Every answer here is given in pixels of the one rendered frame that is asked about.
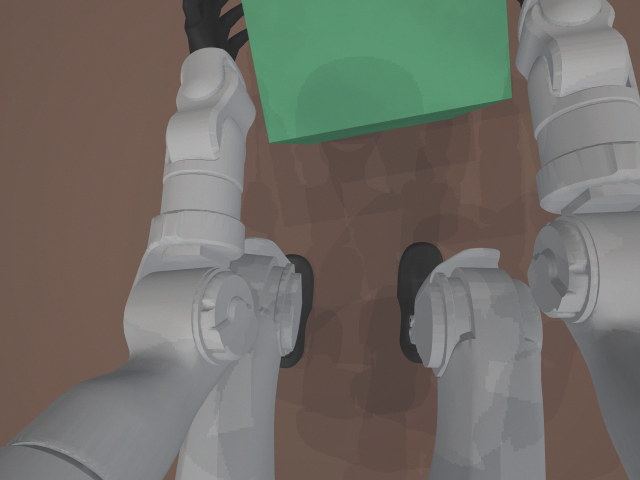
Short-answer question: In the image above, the carton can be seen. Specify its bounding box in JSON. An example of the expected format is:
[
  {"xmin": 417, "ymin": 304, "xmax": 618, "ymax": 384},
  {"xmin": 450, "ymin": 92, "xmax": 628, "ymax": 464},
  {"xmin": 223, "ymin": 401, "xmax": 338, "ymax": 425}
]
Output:
[{"xmin": 241, "ymin": 0, "xmax": 512, "ymax": 145}]

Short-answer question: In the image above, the left robot thigh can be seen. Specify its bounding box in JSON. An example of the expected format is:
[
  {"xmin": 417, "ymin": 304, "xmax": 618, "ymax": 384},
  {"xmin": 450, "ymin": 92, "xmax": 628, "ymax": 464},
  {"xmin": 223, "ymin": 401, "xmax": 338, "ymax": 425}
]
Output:
[{"xmin": 175, "ymin": 253, "xmax": 302, "ymax": 480}]

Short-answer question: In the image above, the right robot forearm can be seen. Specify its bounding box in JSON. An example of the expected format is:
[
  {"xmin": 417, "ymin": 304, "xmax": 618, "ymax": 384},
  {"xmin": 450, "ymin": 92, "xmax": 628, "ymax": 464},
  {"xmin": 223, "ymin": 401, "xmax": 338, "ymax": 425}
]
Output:
[{"xmin": 515, "ymin": 0, "xmax": 640, "ymax": 216}]

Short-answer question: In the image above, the robot thigh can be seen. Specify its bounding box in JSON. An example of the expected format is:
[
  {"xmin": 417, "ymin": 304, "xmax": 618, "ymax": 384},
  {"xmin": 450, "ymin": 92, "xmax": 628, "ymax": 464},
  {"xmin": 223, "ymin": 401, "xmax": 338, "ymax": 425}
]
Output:
[
  {"xmin": 175, "ymin": 253, "xmax": 302, "ymax": 480},
  {"xmin": 418, "ymin": 267, "xmax": 546, "ymax": 480}
]

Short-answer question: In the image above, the robot left hand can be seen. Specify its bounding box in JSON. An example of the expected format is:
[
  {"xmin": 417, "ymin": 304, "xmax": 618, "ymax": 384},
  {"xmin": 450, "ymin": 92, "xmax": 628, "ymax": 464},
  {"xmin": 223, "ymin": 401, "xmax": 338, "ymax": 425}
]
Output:
[{"xmin": 182, "ymin": 0, "xmax": 249, "ymax": 61}]

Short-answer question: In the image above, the left robot upper arm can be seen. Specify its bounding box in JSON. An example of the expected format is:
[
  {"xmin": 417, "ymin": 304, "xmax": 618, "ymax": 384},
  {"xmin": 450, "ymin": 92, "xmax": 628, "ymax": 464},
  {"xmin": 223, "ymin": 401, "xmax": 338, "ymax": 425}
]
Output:
[{"xmin": 0, "ymin": 266, "xmax": 258, "ymax": 480}]

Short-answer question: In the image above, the right robot upper arm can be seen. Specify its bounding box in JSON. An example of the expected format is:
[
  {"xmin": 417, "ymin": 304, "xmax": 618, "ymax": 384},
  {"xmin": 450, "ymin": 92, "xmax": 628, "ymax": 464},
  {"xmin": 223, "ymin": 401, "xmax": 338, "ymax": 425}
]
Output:
[{"xmin": 527, "ymin": 211, "xmax": 640, "ymax": 480}]

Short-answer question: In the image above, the left robot forearm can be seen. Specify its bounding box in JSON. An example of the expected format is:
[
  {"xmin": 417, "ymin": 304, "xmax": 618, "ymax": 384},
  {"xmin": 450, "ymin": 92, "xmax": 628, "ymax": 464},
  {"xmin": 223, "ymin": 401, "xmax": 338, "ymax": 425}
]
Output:
[{"xmin": 123, "ymin": 47, "xmax": 256, "ymax": 334}]

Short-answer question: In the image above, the right robot thigh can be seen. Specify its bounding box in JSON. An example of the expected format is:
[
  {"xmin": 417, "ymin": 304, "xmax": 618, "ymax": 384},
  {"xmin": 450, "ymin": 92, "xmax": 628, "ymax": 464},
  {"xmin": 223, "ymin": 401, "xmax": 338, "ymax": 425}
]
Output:
[{"xmin": 418, "ymin": 267, "xmax": 546, "ymax": 480}]

